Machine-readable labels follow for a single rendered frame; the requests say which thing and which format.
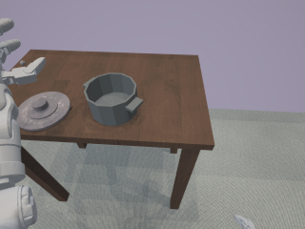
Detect left robot upper arm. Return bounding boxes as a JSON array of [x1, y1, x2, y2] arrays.
[[0, 185, 37, 229]]

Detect knob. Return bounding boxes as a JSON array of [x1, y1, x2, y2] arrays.
[[31, 97, 49, 112]]

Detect lid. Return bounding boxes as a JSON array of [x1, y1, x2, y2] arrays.
[[16, 92, 71, 132]]

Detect table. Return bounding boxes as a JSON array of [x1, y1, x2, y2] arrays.
[[7, 50, 215, 210]]

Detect robot right hand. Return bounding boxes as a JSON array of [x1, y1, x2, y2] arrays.
[[234, 215, 255, 229]]

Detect robot left hand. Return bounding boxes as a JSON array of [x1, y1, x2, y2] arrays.
[[0, 18, 47, 86]]

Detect left robot forearm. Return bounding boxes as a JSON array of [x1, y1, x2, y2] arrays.
[[0, 83, 26, 191]]

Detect pot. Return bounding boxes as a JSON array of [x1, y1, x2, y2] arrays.
[[83, 73, 144, 126]]

